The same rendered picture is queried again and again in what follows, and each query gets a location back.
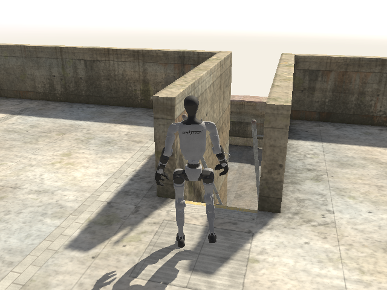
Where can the robot left forearm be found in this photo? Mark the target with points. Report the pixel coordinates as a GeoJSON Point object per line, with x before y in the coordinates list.
{"type": "Point", "coordinates": [162, 163]}

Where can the robot left upper arm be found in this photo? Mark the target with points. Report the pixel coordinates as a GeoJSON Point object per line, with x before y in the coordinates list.
{"type": "Point", "coordinates": [173, 128]}

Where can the robot right forearm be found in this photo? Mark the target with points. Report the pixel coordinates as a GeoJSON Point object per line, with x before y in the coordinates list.
{"type": "Point", "coordinates": [221, 157]}

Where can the right robot hand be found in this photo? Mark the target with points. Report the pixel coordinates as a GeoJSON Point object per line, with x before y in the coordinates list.
{"type": "Point", "coordinates": [218, 167]}

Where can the robot right upper arm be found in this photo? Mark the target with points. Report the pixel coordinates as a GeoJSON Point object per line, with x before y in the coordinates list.
{"type": "Point", "coordinates": [211, 127]}

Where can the humanoid robot head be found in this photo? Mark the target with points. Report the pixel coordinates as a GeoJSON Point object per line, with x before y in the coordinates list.
{"type": "Point", "coordinates": [191, 106]}

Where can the left robot hand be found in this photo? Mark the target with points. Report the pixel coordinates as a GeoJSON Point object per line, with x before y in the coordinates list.
{"type": "Point", "coordinates": [158, 177]}

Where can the left robot foot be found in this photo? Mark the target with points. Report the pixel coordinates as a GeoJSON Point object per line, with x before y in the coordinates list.
{"type": "Point", "coordinates": [181, 241]}

